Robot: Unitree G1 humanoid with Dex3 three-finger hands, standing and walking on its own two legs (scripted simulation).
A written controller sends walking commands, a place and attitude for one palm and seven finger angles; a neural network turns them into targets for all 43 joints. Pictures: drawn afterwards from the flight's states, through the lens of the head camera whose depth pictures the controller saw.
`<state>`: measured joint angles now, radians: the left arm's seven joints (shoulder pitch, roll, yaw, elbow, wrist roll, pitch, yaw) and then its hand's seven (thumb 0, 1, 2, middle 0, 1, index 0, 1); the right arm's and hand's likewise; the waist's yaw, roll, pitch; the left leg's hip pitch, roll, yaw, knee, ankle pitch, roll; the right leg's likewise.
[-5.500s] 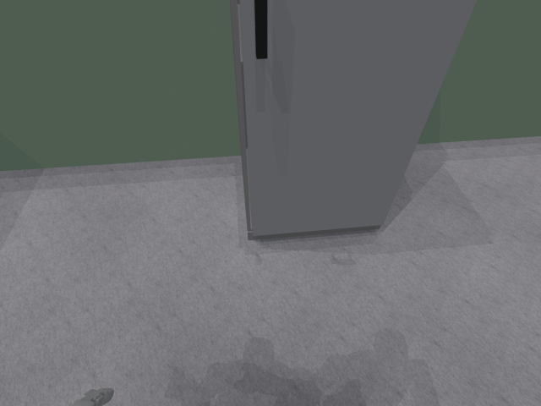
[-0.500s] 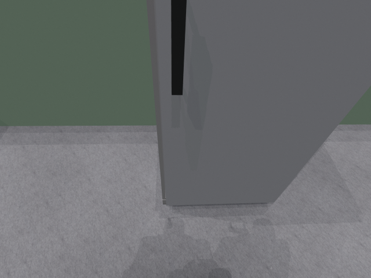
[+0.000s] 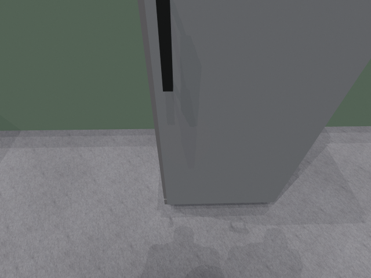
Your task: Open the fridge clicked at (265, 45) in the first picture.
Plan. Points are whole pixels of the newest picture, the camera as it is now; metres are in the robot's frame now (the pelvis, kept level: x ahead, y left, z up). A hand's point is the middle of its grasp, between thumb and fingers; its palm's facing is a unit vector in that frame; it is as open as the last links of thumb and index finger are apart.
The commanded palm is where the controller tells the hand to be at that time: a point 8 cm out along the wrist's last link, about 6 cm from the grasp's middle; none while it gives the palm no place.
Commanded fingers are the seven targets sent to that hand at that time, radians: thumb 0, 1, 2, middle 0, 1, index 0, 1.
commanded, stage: come to a stop and stand still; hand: left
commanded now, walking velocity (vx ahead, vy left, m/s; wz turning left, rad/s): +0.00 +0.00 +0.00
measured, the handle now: (165, 41) +0.57 +0.08 +0.24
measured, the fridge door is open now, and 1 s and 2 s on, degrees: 0 0 0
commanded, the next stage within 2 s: look again from close up in 0.18 s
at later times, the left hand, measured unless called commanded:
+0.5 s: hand out of the picture -0.01 +0.18 -0.19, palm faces +0.03 -0.98 -0.18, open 7.4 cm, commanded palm none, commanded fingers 0.00 0.90 0.90 -0.20 -0.30 -0.20 -0.30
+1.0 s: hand out of the picture -0.03 +0.19 -0.18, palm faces +0.03 -0.98 -0.18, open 7.4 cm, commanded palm none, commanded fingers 0.00 0.90 0.90 -0.20 -0.30 -0.20 -0.30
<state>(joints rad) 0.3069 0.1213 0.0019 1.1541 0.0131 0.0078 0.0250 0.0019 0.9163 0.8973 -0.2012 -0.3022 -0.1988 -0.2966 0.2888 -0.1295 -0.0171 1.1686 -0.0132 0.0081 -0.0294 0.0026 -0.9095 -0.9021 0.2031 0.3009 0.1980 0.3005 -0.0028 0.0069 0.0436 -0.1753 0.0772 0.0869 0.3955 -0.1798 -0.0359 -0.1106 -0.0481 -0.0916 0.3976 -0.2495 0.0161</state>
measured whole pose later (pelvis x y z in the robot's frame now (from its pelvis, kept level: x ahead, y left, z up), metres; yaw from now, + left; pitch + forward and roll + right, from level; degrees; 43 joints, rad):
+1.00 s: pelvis -0.02 +0.02 -0.01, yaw +0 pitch -1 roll +0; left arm 0.34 0.16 0.00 1.04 0.02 0.01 0.03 0.00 0.91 0.90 -0.20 -0.30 -0.20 -0.30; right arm 0.29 -0.16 -0.01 1.04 -0.02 0.00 -0.01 0.01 -0.92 -0.90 0.20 0.30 0.20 0.30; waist 0.00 -0.01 0.02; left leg -0.27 0.05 0.09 0.50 -0.21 0.00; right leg -0.21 -0.08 -0.08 0.51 -0.27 0.04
